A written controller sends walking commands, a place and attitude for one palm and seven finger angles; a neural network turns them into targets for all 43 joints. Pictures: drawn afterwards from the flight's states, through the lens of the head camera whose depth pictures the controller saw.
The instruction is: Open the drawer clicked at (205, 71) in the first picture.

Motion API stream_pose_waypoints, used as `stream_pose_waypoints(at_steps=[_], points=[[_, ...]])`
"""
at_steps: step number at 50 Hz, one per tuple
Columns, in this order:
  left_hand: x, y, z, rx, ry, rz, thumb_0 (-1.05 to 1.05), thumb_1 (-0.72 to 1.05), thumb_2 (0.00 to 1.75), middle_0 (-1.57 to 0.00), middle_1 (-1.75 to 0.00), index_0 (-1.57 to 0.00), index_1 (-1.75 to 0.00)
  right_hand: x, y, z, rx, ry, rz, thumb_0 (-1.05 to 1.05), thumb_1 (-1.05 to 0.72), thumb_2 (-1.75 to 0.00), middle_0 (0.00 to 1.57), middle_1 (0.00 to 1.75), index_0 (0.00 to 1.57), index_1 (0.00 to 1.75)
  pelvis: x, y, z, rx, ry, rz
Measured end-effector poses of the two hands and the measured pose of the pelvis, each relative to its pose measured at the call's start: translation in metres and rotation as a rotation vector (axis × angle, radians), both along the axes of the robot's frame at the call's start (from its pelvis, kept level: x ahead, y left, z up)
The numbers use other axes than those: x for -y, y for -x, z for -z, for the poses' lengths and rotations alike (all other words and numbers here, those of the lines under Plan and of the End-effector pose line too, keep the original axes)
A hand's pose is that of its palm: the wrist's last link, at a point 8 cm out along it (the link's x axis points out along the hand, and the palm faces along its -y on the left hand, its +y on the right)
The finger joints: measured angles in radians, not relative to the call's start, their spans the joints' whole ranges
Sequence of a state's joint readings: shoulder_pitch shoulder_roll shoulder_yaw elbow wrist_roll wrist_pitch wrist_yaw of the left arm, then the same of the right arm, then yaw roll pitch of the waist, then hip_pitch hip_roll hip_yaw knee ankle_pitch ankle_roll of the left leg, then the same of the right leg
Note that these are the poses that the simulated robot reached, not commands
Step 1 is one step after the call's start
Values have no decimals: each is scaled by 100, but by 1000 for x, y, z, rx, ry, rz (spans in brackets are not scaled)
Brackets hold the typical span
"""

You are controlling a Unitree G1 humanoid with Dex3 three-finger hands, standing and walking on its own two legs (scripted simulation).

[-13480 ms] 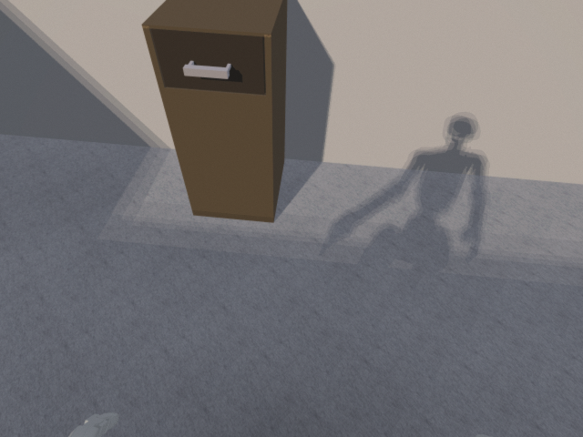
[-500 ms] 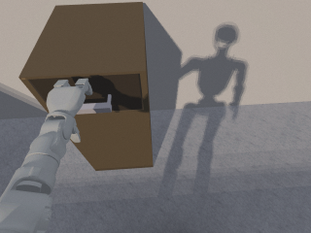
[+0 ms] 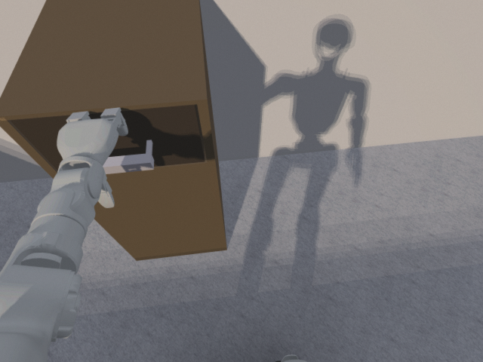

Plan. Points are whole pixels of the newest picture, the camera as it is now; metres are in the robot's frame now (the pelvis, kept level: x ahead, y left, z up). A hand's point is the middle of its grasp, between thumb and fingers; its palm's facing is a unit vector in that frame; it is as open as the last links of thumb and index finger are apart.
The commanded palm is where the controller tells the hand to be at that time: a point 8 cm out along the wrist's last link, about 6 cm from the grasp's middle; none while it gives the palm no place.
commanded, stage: move the hooked fingers above the handle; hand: left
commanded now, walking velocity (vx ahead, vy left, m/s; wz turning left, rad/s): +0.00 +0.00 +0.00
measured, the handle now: (119, 156) +0.50 +0.25 -0.01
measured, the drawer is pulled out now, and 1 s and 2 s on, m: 0.00 0.00 0.00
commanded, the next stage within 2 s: lower the fingers behind the handle in 1.92 s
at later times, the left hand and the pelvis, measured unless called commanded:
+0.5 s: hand (107, 161) +0.45 +0.25 +0.04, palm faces -0.08 -0.02 -1.00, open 13.8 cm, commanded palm +0.44 +0.24 +0.10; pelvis +0.00 +0.00 +0.00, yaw +0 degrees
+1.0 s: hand (105, 164) +0.44 +0.24 +0.04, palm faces -0.07 -0.02 -1.00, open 13.8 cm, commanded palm +0.43 +0.24 +0.10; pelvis +0.01 -0.01 +0.01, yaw +1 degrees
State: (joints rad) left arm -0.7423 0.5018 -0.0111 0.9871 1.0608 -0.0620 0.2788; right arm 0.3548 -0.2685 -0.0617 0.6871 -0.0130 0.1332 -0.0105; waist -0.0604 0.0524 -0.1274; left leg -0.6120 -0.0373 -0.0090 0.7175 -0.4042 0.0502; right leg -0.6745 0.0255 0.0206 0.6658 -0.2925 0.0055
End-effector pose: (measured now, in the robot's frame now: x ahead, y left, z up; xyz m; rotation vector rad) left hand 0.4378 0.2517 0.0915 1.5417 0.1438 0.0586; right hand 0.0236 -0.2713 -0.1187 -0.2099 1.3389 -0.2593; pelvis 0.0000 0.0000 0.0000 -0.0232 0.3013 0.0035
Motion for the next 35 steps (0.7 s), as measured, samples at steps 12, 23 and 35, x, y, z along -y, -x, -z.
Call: stream_pose_waypoints(at_steps=[12, 23, 35], points=[[0, 4, 2, -9, -4, 29, 0, -49, 30, -32, -121, -33, -121, 7, -2, -5, 19, 24, 7, 1, -90, -89, 20, 30, 20, 30, 6, 2, -1, 3, -1, -4], [4, 3, -2, -15, -12, 3, 0, -49, 30, -32, -120, -32, -121, 4, -16, -1, 52, 0, -6, 0, -90, -89, 20, 30, 20, 30, 5, 0, -1, 6, -1, -5], [14, 0, -3, 34, 0, 42, 0, -49, 30, -35, -121, -32, -120, 0, -22, 1, 58, -8, -11, 0, -90, -89, 20, 30, 20, 30, 5, -4, -1, 3, -4, -1]])
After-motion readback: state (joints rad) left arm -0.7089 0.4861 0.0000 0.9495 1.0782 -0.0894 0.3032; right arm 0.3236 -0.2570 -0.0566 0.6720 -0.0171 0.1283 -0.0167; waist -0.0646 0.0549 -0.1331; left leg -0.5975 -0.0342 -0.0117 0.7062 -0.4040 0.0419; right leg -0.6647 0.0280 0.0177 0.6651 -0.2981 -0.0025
